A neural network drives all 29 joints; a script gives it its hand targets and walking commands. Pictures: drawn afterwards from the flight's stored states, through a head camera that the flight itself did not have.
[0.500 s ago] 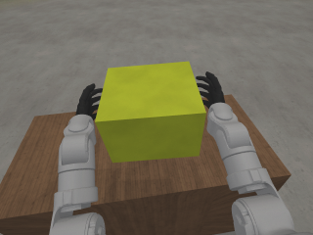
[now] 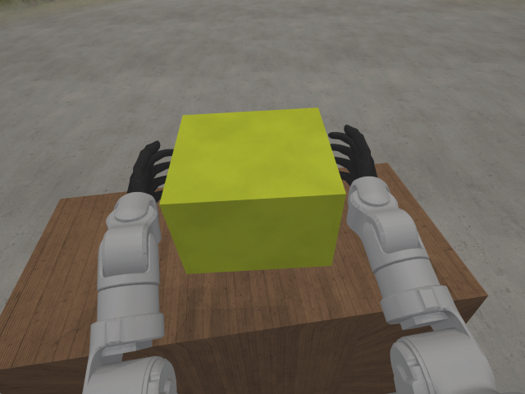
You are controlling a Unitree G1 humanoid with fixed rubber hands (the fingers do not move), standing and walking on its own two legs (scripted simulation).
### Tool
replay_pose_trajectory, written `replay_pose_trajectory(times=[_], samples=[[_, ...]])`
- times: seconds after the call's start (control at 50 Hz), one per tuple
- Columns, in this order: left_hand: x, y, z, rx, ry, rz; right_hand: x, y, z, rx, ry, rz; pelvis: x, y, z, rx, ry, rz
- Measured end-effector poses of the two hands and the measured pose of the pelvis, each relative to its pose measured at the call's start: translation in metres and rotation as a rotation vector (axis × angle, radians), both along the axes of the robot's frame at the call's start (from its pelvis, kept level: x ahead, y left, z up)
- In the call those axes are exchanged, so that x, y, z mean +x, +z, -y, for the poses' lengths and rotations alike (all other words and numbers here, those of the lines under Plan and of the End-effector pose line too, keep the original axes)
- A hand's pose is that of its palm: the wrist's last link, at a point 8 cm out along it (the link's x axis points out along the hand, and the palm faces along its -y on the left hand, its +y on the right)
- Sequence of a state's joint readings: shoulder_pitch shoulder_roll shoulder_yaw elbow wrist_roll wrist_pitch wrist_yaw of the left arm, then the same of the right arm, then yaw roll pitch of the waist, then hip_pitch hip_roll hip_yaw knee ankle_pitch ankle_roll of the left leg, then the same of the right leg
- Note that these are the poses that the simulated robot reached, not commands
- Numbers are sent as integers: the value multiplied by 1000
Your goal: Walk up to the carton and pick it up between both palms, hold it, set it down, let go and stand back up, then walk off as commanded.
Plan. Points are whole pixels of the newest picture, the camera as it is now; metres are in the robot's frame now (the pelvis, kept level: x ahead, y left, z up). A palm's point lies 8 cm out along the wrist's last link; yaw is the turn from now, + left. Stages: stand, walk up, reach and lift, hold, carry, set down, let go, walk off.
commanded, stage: set down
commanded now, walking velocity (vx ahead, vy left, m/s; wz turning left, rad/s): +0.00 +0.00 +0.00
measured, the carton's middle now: (254, 187) +0.39 +0.00 +0.15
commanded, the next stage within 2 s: none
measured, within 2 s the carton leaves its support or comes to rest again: neither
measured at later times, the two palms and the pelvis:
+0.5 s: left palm (154, 207) +0.38 +0.16 +0.14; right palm (352, 205) +0.35 -0.15 +0.13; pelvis +0.01 +0.00 +0.00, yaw +0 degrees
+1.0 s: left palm (158, 211) +0.40 +0.17 +0.11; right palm (344, 214) +0.36 -0.15 +0.10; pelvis +0.03 +0.01 +0.00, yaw +0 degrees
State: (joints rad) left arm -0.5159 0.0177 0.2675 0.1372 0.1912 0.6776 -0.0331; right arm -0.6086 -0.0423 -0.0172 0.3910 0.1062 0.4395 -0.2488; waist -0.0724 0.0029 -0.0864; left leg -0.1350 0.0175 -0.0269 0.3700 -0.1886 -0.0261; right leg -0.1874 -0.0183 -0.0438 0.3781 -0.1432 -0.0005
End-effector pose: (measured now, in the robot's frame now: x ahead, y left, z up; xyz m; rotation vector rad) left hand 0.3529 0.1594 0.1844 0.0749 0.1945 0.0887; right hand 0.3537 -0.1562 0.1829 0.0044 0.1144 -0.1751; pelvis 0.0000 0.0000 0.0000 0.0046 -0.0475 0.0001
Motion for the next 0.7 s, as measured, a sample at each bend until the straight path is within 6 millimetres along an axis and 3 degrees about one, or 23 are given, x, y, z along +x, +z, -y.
replay_pose_trajectory(times=[0.1, 0.16, 0.42, 0.7], samples=[[-1, 8, 2, 13, -15, 70, -5, 12, 2, 90, -20, 81, -3, 0, 0, 0, 0, 17], [2, 3, 2, 17, -30, 69, -6, 10, 2, 139, -38, 104, -3, 0, 2, 2, 0, 32], [18, -42, -4, 1, -67, 33, -6, -42, -5, 91, -84, 92, 0, 1, 1, 4, 1, 56], [52, -60, 0, 22, -109, 15, 14, -69, -3, 5, -118, 76, 25, 4, -7, -6, 2, 9]])
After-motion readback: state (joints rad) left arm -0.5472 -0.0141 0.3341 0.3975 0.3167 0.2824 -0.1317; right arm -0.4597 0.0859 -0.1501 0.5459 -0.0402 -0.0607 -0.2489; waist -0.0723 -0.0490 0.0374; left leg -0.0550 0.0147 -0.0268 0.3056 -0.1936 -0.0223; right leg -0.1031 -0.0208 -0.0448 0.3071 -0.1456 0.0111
